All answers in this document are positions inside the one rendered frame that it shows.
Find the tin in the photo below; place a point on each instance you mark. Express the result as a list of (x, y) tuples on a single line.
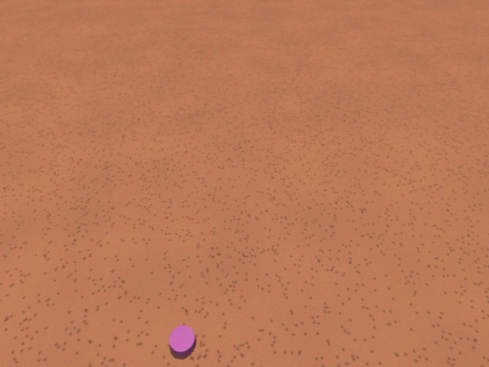
[(183, 340)]

